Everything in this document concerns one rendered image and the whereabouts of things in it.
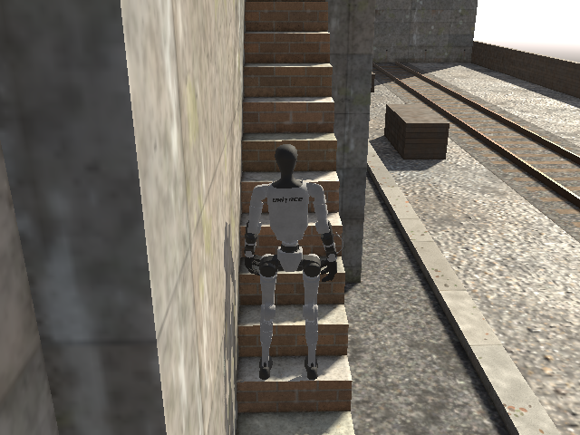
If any left robot upper arm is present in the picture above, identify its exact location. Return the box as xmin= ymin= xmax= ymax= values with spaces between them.
xmin=247 ymin=184 xmax=269 ymax=234

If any robot left forearm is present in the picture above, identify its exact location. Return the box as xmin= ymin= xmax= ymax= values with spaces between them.
xmin=244 ymin=220 xmax=258 ymax=258

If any robot left hand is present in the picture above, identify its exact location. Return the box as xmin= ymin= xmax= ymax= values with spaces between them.
xmin=245 ymin=255 xmax=261 ymax=276

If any robot torso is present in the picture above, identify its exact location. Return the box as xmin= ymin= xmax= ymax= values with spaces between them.
xmin=267 ymin=179 xmax=310 ymax=272

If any robot right forearm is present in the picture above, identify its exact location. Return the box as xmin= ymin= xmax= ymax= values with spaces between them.
xmin=321 ymin=220 xmax=337 ymax=262

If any robot right hand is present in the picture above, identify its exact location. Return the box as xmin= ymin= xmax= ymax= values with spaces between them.
xmin=321 ymin=258 xmax=337 ymax=282

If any robot left thigh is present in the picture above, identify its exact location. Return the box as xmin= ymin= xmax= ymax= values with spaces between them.
xmin=259 ymin=254 xmax=278 ymax=321

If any right robot upper arm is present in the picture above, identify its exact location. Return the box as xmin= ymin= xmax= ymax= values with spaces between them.
xmin=306 ymin=182 xmax=330 ymax=234

